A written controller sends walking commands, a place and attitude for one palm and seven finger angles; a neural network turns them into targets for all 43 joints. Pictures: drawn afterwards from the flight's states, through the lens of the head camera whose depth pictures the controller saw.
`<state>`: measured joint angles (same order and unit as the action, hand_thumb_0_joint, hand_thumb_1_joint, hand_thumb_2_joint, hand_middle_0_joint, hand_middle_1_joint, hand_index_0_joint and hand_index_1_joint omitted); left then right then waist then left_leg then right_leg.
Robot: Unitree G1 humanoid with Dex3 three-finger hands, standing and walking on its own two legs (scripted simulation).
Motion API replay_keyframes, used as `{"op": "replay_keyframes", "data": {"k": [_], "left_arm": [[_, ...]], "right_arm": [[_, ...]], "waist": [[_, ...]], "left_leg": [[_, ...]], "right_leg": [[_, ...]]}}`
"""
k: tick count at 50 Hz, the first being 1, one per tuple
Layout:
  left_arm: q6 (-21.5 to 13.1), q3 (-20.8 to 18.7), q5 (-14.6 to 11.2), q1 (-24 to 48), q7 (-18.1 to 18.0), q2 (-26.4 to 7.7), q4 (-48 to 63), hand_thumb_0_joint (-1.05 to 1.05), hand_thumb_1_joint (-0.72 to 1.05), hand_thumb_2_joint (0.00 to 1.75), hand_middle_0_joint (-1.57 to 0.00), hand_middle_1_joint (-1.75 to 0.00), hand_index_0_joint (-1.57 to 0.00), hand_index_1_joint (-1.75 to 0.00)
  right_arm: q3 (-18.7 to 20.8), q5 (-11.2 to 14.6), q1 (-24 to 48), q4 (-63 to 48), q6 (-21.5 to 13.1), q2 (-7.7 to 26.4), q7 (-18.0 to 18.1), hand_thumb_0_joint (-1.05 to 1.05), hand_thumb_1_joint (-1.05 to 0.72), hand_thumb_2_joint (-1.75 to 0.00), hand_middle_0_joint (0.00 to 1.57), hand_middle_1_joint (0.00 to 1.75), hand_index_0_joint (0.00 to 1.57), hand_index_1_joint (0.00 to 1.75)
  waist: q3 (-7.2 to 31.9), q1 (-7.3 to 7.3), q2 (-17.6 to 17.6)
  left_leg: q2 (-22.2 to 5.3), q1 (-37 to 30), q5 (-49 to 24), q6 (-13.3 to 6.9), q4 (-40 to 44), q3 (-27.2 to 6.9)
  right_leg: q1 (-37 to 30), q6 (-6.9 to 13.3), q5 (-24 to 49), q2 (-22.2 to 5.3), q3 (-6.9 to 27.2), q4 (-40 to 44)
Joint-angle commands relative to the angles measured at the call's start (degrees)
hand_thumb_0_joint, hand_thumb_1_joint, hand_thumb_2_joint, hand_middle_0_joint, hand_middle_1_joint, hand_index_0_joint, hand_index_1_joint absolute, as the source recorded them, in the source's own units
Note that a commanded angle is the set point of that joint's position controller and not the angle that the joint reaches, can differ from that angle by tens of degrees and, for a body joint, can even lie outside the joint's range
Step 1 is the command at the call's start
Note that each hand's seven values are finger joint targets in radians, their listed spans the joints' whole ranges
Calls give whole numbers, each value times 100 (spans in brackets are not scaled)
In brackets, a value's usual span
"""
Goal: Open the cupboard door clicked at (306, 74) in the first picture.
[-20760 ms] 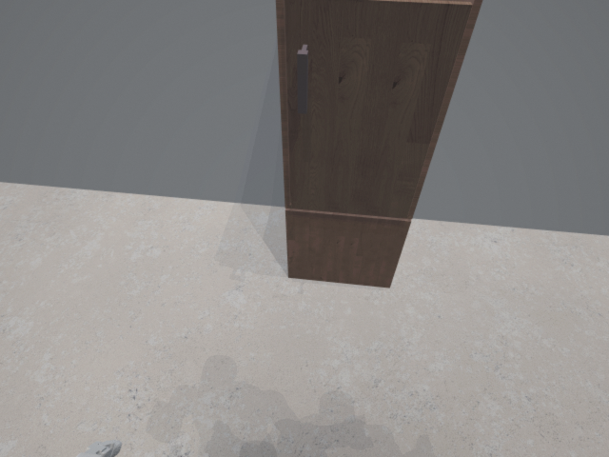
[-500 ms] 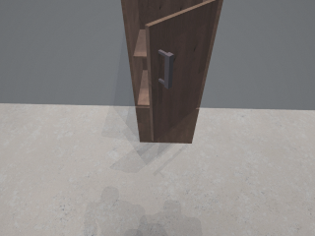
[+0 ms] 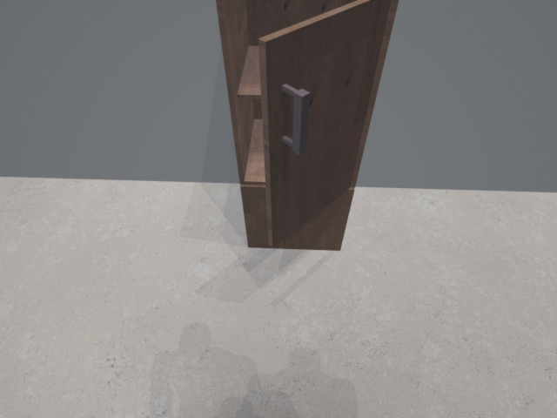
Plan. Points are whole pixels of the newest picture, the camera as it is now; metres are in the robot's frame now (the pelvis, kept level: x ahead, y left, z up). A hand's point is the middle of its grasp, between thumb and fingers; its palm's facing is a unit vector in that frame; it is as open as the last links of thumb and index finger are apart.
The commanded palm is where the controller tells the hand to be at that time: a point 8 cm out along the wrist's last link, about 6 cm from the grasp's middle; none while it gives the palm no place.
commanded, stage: look to check the result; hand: left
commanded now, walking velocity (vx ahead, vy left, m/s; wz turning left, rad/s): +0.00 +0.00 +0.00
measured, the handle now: (293, 120) +0.64 +0.00 +0.08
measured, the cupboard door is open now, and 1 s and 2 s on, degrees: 46 46 46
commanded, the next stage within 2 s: walk to a spot facing it in 0.06 s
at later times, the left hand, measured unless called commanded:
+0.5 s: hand out of the picture +0.03 +0.18 -0.18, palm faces -0.04 -0.98 -0.22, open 7.4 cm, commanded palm none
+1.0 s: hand out of the picture +0.12 +0.15 -0.16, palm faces -0.28 -0.92 -0.27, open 7.4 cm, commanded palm none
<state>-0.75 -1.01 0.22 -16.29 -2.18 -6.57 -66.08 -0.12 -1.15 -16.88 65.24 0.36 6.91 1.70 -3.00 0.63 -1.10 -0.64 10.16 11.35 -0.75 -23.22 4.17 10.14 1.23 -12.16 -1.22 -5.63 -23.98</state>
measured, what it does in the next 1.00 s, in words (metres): lifts its left foot, turning right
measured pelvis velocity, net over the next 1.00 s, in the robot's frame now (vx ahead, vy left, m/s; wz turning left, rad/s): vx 0.01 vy -0.03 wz -0.39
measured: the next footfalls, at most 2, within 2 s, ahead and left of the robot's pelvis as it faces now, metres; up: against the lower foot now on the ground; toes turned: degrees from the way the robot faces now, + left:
left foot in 1.16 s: +0.12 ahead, +0.11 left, +0.00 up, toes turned -30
right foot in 1.44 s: -0.02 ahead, -0.15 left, +0.00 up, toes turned -42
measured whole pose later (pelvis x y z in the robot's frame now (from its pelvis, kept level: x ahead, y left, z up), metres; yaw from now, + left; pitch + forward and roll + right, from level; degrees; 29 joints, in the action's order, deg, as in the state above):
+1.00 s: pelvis +0.01 -0.03 +0.00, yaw -23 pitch +1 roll +2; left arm 1.4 -4.5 1.2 -13.4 -0.9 -10.7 -53.9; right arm 3.3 -0.3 -1.4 50.7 3.1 12.5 1.7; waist -6.6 -2.6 0.3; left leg -1.3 25.1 24.1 3.5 -54.0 -2.0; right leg 14.9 4.3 -11.9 5.7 9.0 -26.5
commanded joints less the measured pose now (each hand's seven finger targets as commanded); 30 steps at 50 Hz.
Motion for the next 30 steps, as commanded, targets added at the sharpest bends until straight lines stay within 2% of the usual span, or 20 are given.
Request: {"op": "replay_keyframes", "data": {"k": [1, 2, 7, 11, 13, 17, 20, 22, 24, 26, 27, 28, 29, 30], "left_arm": [[-39, -90, 23, -423, -10, -599, 84, 0, 90, 90, -20, -30, -20, -30], [-49, -102, 27, -439, -15, -621, 97, 0, 90, 90, -20, -30, -20, -30], [-56, -90, 20, -418, -16, -632, 94, 0, 90, 90, -20, -30, -20, -30], [-11, -116, 25, -377, -5, -613, 104, 0, 90, 90, -20, -30, -20, -30], [59, -207, 47, -261, 10, -715, 191, 0, 90, 90, -20, -30, -20, -30], [165, -364, 84, -130, 74, -850, 453, 0, 90, 90, -20, -30, -20, -30], [206, -446, 105, 2, 123, -911, 668, 0, 90, 90, -20, -30, -20, -30], [217, -474, 108, 61, 145, -878, 797, 0, 90, 90, -20, -30, -20, -30], [249, -492, 128, 129, 192, -852, 939, 0, 90, 90, -20, -30, -20, -30], [283, -501, 136, 208, 237, -786, 1050, 0, 90, 90, -20, -30, -20, -30], [297, -506, 138, 238, 247, -748, 1117, 0, 90, 90, -20, -30, -20, -30], [292, -510, 133, 276, 260, -748, 1171, 0, 90, 90, -20, -30, -20, -30], [261, -511, 124, 125, 270, -730, 1155, 0, 90, 90, -20, -30, -20, -30], [223, -521, 124, -123, 270, -763, 1105, 0, 90, 90, -20, -30, -20, -30]], "right_arm": [[95, -4, -428, -36, -43, 446, 39, 0, -90, -90, 20, 30, 20, 30], [103, 9, -451, -61, -43, 467, 39, 0, -90, -90, 20, 30, 20, 30], [100, 7, -388, -46, -45, 494, 42, 0, -90, -90, 20, 30, 20, 30], [111, -2, -356, -21, -12, 485, 70, 0, -90, -90, 20, 30, 20, 30], [175, -5, -343, -72, 42, 545, 93, 0, -90, -90, 20, 30, 20, 30], [322, -3, -143, -391, 117, 741, 117, 0, -90, -90, 20, 30, 20, 30], [395, -18, -41, -581, 106, 844, 126, 0, -90, -90, 20, 30, 20, 30], [448, -13, 2, -707, 84, 965, 135, 0, -90, -90, 20, 30, 20, 30], [512, -32, 61, -818, 67, 1160, 143, 0, -90, -90, 20, 30, 20, 30], [554, -61, 161, -926, 34, 1315, 141, 0, -90, -90, 20, 30, 20, 30], [555, -74, 194, -988, 24, 1320, 130, 0, -90, -90, 20, 30, 20, 30], [556, -99, 323, -1051, 15, 1329, 129, 0, -90, -90, 20, 30, 20, 30], [546, -109, 467, -1123, 16, 1353, 125, 0, -90, -90, 20, 30, 20, 30], [551, -88, 574, -1174, 30, 1370, 119, 0, -90, -90, 20, 30, 20, 30]], "waist": [[-256, -14, 61], [-216, -17, 141], [-173, -27, 108], [-210, -6, 27], [-243, 13, -37], [-181, 3, 211], [-52, 1, 66], [96, -11, -236], [122, -31, -594], [167, -51, -1011], [191, -59, -984], [66, -110, -857], [113, -230, -595], [204, -344, -305]], "left_leg": [[-508, 159, -141, -88, 501, -535], [-517, 154, -177, -88, 481, -541], [-524, 75, -288, -82, 471, -527], [-578, -7, -261, -62, 376, -437], [-652, 62, -92, -64, 216, -342], [-751, 178, 357, -79, -63, -187], [-906, 160, 538, -127, -51, -223], [-1151, 55, 524, -216, 80, -383], [-1597, 84, 639, -422, 388, -676], [-2140, 126, 194, -748, 657, -884], [-2280, 105, -79, -864, 646, -863], [-2288, 225, -504, -857, 474, -733], [-2163, 210, -983, -716, 78, -385], [-1880, 230, -1151, -479, -504, -40]], "right_leg": [[183, 115, 32, -550, 587, 612], [151, 113, 37, -542, 563, 619], [108, 115, 142, -552, 571, 629], [245, 134, 261, -538, 701, 576], [404, 166, 238, -520, 771, 431], [740, 234, 152, -506, 1029, 222], [930, 238, 221, -392, 1118, -50], [1053, 186, 335, -205, 1035, -438], [1214, 95, 157, 34, 781, -1164], [1332, -13, -1027, 123, 466, -2260], [1376, -31, -1416, 53, 440, -2584], [1286, -28, -1515, -43, 478, -2450], [1016, -25, -1268, -62, 442, -1967], [632, -22, -609, -29, 415, -1171]]}}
